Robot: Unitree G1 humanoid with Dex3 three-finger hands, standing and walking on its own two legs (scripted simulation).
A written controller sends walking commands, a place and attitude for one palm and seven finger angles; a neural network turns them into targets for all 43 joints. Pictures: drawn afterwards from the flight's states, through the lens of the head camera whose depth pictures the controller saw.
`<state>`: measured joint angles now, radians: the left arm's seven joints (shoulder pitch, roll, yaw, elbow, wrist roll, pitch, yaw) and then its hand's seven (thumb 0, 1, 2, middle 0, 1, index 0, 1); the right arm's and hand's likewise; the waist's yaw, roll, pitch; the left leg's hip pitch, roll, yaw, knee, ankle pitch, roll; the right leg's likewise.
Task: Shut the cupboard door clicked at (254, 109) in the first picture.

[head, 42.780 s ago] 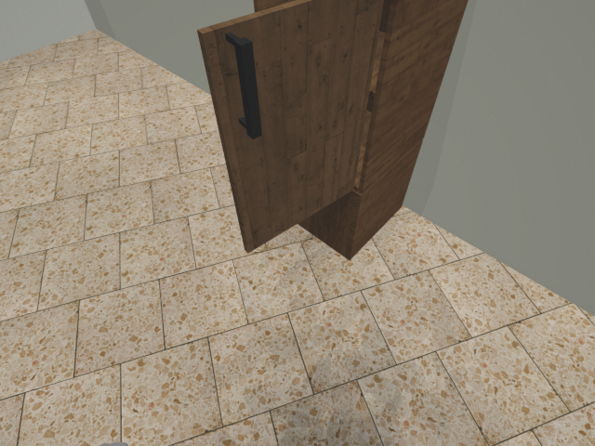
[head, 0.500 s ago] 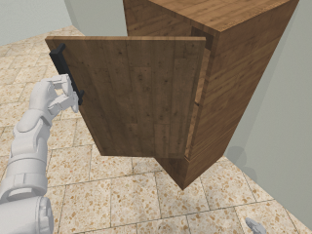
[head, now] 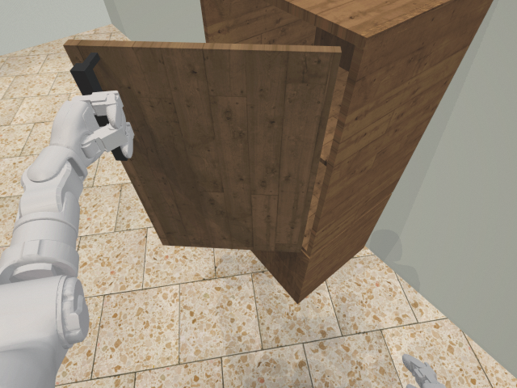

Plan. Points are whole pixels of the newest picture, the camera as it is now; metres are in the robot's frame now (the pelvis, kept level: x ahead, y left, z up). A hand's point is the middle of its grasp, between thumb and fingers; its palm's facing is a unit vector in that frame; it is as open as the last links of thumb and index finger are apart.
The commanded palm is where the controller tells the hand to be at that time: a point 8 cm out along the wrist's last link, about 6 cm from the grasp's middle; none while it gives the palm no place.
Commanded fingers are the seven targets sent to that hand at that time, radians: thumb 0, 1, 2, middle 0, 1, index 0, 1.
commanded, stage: push the door shut along its arc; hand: left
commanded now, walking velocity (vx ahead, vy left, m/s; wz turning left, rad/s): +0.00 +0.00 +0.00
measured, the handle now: (109, 110) +0.51 +0.25 +0.16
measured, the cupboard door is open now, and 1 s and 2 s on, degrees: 48 31 15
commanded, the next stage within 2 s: pull the fist back off the door in 1.56 s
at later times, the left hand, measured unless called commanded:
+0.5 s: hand (138, 111) +0.49 +0.19 +0.17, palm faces -0.21 -0.98 -0.03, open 3.1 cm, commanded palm +0.50 +0.24 +0.16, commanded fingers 0.00 0.90 0.90 -1.30 -1.50 -1.30 -1.50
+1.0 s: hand (171, 86) +0.56 +0.15 +0.17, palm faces -0.32 -0.95 -0.01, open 3.1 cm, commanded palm +0.57 +0.20 +0.16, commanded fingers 0.00 0.90 0.90 -1.30 -1.50 -1.30 -1.50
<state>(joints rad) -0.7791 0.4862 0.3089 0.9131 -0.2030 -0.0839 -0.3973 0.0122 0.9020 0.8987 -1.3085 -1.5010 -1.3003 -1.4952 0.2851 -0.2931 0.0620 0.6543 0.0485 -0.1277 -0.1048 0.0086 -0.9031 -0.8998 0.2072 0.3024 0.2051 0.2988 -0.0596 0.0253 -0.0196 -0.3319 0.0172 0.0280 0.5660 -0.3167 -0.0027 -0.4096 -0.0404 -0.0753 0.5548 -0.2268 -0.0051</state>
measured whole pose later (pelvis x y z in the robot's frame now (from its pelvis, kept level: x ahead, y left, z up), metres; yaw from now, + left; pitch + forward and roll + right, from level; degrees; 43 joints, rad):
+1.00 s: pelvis +0.01 +0.02 -0.02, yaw -2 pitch +18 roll -2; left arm -1.28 0.72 0.32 1.34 -0.09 -0.15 -0.54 0.01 0.90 0.91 -1.30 -1.50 -1.30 -1.50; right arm 0.43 -0.31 0.04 0.71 0.01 -0.06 -0.08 0.00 -0.90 -0.90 0.21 0.30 0.21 0.30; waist -0.24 0.03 -0.05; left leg -0.66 0.04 0.04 0.75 -0.40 0.01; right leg -0.72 -0.02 -0.05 0.66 -0.26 0.01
